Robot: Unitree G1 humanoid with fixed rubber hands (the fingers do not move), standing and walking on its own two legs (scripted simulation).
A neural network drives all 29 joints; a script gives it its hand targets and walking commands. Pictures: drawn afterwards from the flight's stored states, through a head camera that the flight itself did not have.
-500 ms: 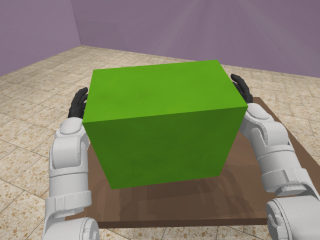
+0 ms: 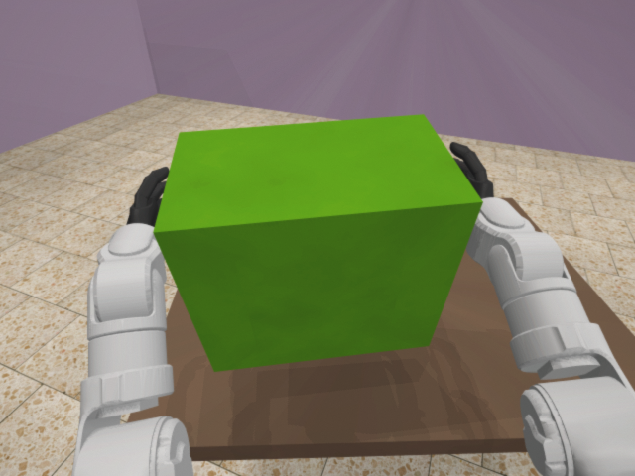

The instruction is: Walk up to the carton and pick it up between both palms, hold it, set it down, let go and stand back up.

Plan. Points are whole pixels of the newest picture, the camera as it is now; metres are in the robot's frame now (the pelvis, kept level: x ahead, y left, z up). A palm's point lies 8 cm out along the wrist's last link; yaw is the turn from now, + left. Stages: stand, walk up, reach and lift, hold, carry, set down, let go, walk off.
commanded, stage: hold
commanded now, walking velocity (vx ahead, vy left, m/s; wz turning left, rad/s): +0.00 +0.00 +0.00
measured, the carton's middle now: (314, 248) +0.37 +0.01 +0.17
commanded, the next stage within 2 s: set down in 0.94 s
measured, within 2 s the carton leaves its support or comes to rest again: neither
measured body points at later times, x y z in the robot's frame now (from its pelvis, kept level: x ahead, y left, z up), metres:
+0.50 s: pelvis -0.01 -0.01 +0.00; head -0.09 +0.00 +0.44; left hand +0.35 +0.20 +0.23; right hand +0.37 -0.19 +0.25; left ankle +0.02 +0.12 -0.75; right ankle -0.03 -0.13 -0.75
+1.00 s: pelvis -0.01 +0.00 +0.00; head -0.07 +0.02 +0.44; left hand +0.35 +0.20 +0.20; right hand +0.36 -0.19 +0.22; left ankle +0.02 +0.12 -0.75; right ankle -0.02 -0.13 -0.75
